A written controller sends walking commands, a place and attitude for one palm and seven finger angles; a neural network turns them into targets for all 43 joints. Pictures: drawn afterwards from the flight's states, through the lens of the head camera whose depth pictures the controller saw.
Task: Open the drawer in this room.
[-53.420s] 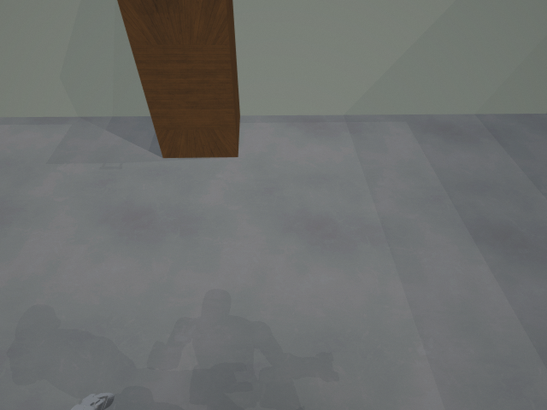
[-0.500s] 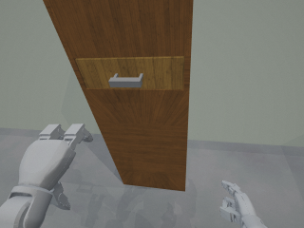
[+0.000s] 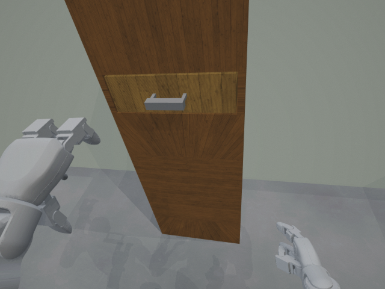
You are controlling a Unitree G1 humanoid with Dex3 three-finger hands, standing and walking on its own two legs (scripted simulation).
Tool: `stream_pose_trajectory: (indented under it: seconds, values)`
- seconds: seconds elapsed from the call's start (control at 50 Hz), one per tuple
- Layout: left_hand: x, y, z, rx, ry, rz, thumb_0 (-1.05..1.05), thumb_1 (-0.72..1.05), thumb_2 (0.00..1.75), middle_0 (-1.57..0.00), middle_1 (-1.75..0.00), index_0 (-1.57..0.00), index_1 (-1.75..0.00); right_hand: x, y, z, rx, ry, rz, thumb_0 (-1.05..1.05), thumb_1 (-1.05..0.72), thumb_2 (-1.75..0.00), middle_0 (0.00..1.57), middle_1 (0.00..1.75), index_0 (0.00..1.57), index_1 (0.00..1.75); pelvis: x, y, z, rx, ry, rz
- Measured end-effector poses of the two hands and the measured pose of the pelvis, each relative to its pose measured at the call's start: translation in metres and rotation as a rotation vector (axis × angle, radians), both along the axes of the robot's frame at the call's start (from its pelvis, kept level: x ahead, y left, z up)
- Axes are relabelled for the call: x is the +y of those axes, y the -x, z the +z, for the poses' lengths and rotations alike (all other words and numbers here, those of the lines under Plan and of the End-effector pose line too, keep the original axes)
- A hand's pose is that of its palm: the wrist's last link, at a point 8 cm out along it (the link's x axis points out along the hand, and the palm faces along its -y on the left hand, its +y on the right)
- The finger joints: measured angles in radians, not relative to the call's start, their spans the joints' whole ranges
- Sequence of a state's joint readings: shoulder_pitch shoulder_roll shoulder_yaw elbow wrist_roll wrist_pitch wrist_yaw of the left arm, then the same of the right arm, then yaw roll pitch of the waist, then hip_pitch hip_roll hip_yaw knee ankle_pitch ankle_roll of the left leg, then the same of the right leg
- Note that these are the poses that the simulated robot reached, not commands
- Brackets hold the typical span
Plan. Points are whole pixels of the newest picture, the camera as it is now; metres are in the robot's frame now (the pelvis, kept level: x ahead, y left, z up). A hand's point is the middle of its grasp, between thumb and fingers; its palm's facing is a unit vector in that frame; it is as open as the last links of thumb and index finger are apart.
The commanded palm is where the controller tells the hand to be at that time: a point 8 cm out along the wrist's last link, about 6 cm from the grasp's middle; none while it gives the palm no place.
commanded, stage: lift the hand off the handle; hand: left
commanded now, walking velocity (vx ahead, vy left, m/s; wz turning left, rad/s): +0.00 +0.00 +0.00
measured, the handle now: (167, 100) +0.57 +0.18 +0.14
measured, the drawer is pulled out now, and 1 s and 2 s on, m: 0.00 0.00 0.00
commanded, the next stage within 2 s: draw the hand back to the body in 0.50 s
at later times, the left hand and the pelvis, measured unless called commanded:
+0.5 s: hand (60, 142) +0.21 +0.21 +0.29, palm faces +0.41 -0.05 -0.91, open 13.9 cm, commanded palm +0.14 +0.22 +0.34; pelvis -0.02 +0.00 +0.00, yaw +0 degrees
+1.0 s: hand (51, 156) +0.20 +0.22 +0.27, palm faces +0.36 -0.02 -0.93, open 13.9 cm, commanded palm +0.13 +0.24 +0.33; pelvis -0.02 +0.00 -0.01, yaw +0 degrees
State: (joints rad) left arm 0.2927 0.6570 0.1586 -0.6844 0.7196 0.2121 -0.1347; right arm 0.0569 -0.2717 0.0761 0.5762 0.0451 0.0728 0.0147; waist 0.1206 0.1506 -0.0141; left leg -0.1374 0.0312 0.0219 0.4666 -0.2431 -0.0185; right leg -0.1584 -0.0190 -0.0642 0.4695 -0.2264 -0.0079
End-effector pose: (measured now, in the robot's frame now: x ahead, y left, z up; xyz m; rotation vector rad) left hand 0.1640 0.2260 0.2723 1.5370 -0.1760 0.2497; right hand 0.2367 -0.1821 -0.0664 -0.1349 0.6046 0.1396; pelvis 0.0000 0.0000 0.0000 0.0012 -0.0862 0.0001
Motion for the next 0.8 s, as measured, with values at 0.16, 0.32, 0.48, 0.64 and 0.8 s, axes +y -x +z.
stream_pose_trajectory:
  seconds: [0.16, 0.32, 0.48, 0.64, 0.8]
  values:
    - [-0.012, 0.000, 0.012, -0.017, 0.025, -0.048, 0.00, -0.49, 0.30, -0.32, -1.20, -0.32, -1.20, 0.006, 0.006, -0.001, -0.009, -0.018, 0.012, 0.02, -0.91, -0.90, 0.20, 0.30, 0.20, 0.30, 0.003, 0.009, -0.001, 0.003, -0.004, 0.000]
    - [-0.018, -0.005, 0.039, -0.102, -0.032, -0.076, 0.00, -0.50, 0.30, -0.32, -1.20, -0.33, -1.20, 0.010, 0.011, -0.002, -0.007, -0.037, 0.028, 0.02, -0.91, -0.90, 0.20, 0.30, 0.20, 0.30, 0.001, 0.017, -0.002, 0.002, -0.007, -0.002]
    - [-0.017, -0.005, 0.058, -0.161, 0.001, -0.062, 0.00, -0.50, 0.30, -0.32, -1.20, -0.32, -1.20, 0.005, 0.017, -0.004, -0.002, -0.055, 0.026, 0.02, -0.91, -0.90, 0.20, 0.30, 0.20, 0.30, -0.001, 0.022, -0.003, 0.010, -0.009, -0.007]
    - [-0.019, -0.004, 0.041, -0.108, 0.014, -0.080, 0.00, -0.50, 0.30, -0.32, -1.20, -0.32, -1.20, -0.005, 0.023, -0.006, 0.005, -0.028, 0.018, 0.02, -0.91, -0.90, 0.20, 0.30, 0.20, 0.30, -0.004, 0.024, -0.005, 0.008, -0.009, -0.009]
    - [-0.014, 0.000, 0.050, -0.146, -0.017, -0.058, 0.00, -0.50, 0.30, -0.32, -1.20, -0.33, -1.20, -0.008, 0.023, -0.007, 0.007, -0.019, 0.008, 0.02, -0.91, -0.90, 0.20, 0.30, 0.20, 0.30, -0.004, 0.024, -0.005, 0.006, -0.007, -0.006]
